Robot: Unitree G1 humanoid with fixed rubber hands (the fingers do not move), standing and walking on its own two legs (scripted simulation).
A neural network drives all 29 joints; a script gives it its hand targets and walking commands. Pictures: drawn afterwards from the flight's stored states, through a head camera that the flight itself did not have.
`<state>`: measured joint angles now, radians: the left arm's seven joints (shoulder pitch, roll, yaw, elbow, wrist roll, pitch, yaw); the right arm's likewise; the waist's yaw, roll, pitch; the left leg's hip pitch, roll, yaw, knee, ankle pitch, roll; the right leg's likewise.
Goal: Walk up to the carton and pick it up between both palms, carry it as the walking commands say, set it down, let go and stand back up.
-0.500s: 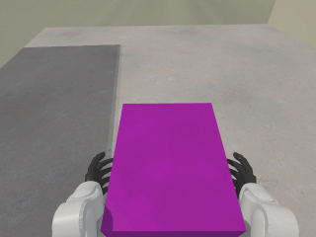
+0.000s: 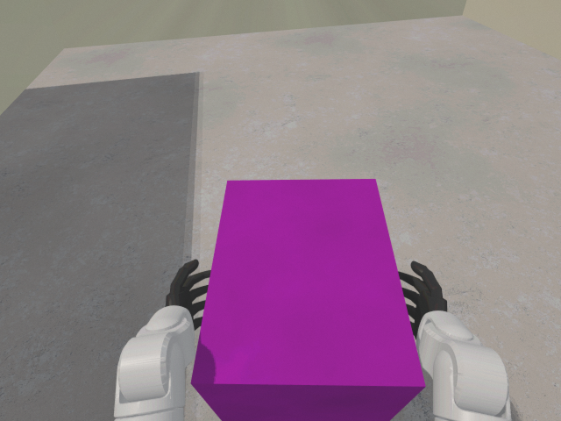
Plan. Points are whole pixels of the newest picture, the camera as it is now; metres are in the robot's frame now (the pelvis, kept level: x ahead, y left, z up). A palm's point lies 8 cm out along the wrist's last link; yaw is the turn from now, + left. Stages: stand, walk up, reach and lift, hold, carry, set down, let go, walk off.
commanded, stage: carry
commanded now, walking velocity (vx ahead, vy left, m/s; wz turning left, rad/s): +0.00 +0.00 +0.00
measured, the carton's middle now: (301, 304) +0.31 -0.01 +0.01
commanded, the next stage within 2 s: none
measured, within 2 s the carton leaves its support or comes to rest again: neither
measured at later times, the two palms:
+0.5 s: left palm (161, 320) +0.25 +0.19 +0.06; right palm (404, 320) +0.25 -0.14 +0.06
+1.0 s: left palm (170, 313) +0.27 +0.18 +0.06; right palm (405, 314) +0.26 -0.15 +0.06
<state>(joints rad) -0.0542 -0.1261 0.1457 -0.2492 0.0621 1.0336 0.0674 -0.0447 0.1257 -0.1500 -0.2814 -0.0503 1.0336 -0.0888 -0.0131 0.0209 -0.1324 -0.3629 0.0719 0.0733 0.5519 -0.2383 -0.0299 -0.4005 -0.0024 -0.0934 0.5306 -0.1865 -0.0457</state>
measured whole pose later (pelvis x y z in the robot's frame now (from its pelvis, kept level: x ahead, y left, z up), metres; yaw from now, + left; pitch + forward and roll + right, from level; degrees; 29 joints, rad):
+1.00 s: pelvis +0.01 +0.02 +0.00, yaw +0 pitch +2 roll +0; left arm -0.08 -0.13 0.15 -0.12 0.11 0.90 0.04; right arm -0.06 0.13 -0.16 -0.15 -0.10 0.89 -0.04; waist 0.00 0.00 -0.10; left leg -0.33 0.04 0.08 0.55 -0.25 -0.01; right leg -0.38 -0.04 -0.08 0.55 -0.21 -0.01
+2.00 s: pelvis +0.01 +0.01 +0.00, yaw +0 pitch +2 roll +1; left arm -0.06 -0.12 0.15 -0.11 0.11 0.86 0.03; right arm -0.06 0.13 -0.15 -0.13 -0.11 0.85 -0.03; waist -0.01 0.00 -0.10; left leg -0.31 0.05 0.09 0.53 -0.25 -0.02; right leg -0.37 -0.03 -0.09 0.54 -0.21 -0.02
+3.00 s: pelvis -0.01 -0.04 +0.00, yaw -1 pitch +3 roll +0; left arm 0.02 -0.13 0.12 -0.53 0.03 1.20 0.10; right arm 0.02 0.13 -0.12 -0.53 -0.02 1.19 -0.09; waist -0.01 -0.01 -0.10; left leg -0.39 0.17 0.08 0.58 -0.22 -0.10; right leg -0.46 0.02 -0.16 0.63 -0.28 0.01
